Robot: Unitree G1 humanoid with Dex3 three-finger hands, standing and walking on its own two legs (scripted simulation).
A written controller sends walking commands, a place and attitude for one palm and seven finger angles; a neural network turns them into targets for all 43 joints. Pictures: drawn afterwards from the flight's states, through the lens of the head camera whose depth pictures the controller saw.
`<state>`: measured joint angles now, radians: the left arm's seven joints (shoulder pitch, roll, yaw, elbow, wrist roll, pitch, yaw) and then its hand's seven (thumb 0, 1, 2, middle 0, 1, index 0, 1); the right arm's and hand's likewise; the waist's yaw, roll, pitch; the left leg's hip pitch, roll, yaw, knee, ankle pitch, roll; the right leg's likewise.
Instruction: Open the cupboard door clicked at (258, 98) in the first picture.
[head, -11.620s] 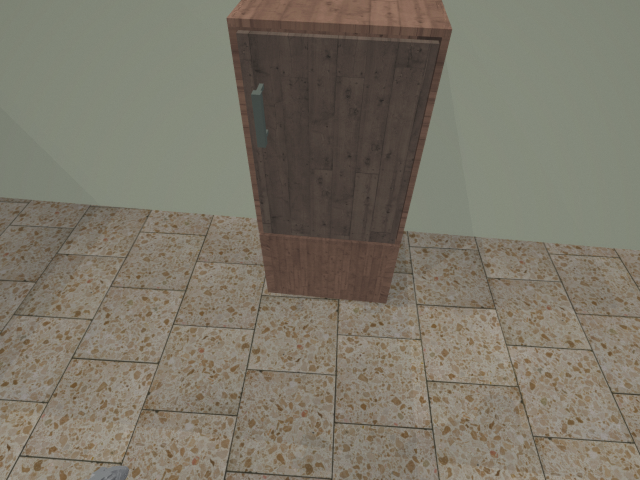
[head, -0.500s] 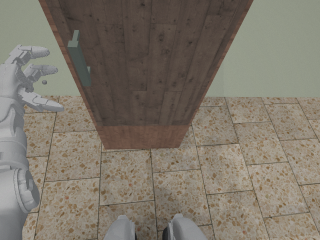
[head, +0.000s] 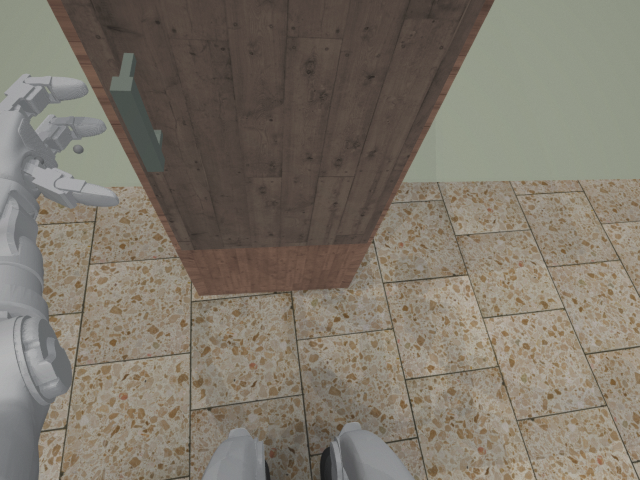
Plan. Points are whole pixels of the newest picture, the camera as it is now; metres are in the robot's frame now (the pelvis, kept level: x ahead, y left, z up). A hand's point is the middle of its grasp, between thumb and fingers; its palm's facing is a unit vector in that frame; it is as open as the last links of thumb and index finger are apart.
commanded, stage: move the hooked fingers beside the handle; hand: left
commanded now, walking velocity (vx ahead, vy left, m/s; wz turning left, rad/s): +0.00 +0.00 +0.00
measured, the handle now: (143, 117) +0.53 +0.19 +0.08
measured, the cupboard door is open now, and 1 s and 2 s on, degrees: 0 0 0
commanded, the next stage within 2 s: slide the fingers in behind the handle in 0.74 s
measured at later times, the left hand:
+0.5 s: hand (91, 146) +0.49 +0.24 +0.08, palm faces +0.03 -1.00 -0.01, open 14.0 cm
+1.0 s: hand (91, 155) +0.48 +0.23 +0.08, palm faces +0.01 -1.00 +0.00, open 14.0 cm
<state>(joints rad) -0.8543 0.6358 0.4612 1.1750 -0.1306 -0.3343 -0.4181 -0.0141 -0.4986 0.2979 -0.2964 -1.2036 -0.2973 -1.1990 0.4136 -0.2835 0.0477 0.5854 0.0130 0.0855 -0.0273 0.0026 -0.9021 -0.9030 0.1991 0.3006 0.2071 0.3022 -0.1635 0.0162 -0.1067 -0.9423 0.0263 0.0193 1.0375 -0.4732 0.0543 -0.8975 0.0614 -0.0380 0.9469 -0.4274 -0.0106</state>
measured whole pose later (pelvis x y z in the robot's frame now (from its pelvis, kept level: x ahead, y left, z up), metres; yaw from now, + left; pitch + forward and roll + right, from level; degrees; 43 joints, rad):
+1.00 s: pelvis +0.00 -0.01 +0.00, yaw +1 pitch +21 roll -4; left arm -0.83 0.57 0.42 1.13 -0.15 -0.38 -0.38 -0.01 -0.50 0.30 -0.30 -1.20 -0.30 -1.20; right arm 0.38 -0.28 0.04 0.60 0.02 0.08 -0.03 0.00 -0.90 -0.90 0.20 0.30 0.21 0.30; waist -0.15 0.01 -0.11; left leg -0.93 0.02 0.00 1.05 -0.47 0.05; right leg -0.89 0.06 -0.05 0.96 -0.43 -0.02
